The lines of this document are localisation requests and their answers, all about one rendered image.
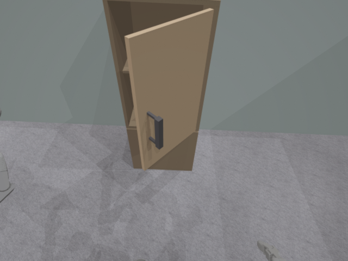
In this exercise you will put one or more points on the cupboard door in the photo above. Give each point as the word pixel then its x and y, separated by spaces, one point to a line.
pixel 166 68

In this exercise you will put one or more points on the handle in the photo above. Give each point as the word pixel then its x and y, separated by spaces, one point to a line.
pixel 158 126

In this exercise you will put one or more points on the left robot hand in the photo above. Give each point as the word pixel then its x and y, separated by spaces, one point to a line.
pixel 6 187

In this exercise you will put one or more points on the right robot hand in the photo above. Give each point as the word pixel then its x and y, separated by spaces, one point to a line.
pixel 272 254

